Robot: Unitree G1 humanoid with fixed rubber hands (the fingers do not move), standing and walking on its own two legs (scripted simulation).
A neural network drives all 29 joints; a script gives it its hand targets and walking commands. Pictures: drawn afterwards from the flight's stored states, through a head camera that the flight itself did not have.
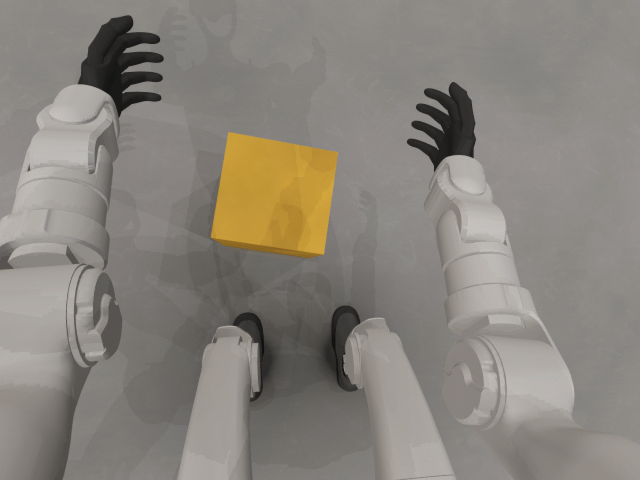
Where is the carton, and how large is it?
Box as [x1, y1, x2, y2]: [211, 132, 337, 257]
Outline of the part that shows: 228,132 211,237 224,245 304,257 311,257 323,254 337,152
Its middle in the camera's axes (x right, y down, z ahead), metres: -0.10 -0.07 +0.84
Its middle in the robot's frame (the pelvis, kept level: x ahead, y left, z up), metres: +0.48 +0.02 -0.51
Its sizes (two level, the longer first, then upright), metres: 0.210 0.200 0.250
